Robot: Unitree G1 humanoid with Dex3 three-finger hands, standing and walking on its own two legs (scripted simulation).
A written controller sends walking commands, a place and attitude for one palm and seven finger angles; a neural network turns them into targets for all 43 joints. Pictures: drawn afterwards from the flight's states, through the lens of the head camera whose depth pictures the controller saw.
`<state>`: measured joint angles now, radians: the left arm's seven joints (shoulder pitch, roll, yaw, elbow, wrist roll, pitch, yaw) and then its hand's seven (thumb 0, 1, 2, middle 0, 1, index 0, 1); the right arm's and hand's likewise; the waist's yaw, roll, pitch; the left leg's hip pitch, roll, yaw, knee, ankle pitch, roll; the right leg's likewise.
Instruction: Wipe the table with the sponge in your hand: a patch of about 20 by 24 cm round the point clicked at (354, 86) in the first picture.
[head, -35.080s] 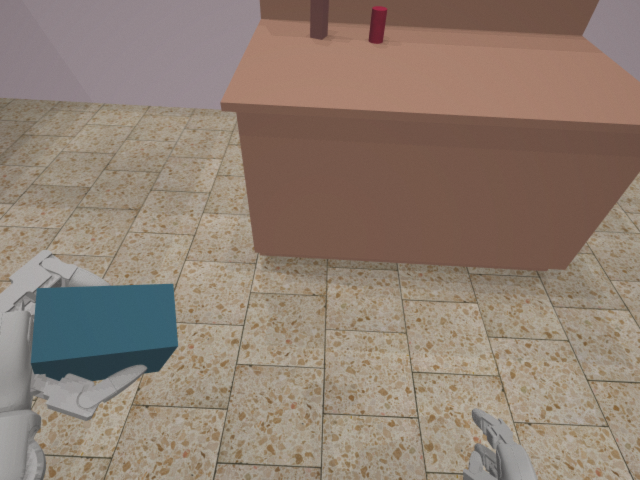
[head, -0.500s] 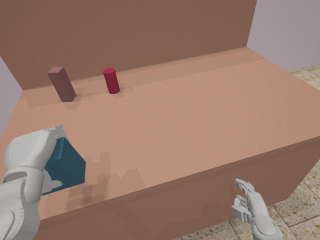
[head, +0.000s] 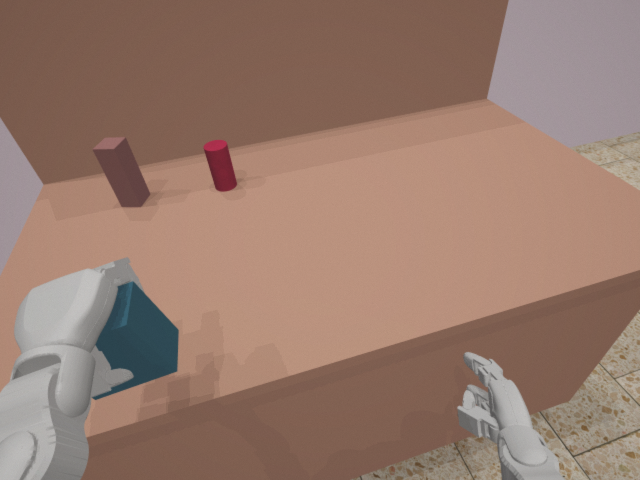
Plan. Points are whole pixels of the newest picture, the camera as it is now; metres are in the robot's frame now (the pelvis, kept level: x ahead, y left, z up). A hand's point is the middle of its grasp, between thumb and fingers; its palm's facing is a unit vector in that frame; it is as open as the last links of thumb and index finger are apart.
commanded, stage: bring the sponge back beside the body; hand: left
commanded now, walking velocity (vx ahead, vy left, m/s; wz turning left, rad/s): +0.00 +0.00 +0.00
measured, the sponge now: (121, 349) +0.20 +0.29 +0.10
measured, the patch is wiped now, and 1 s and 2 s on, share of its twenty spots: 1.00 1.00 1.00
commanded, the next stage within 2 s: step back with the hand held close in 0.82 s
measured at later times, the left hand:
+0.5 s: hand (113, 348) +0.19 +0.27 +0.12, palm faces +0.14 -0.16 -0.98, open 10.3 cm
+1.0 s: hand (123, 343) +0.19 +0.27 +0.12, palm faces +0.22 -0.50 -0.84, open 10.3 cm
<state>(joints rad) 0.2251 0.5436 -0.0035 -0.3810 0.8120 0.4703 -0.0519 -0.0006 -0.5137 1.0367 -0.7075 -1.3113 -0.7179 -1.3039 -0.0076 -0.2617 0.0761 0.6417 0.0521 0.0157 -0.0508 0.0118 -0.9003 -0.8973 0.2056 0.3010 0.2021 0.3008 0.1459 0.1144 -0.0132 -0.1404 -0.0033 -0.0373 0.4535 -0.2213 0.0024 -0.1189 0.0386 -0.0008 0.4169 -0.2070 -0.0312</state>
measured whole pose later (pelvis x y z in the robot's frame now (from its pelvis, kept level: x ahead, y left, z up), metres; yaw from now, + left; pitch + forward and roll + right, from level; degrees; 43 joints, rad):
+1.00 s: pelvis -0.01 +0.00 +0.00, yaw +0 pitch -5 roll -1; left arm 0.28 0.48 0.10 -0.38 0.44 0.34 -0.01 0.00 -0.51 1.04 -0.71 -1.31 -0.72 -1.30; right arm 0.04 -0.26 0.07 0.58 0.04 0.01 -0.06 0.01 -0.90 -0.90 0.20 0.30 0.20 0.30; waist 0.13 0.11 -0.02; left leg -0.18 0.00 -0.04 0.49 -0.23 0.01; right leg -0.14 0.05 0.00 0.42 -0.20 -0.03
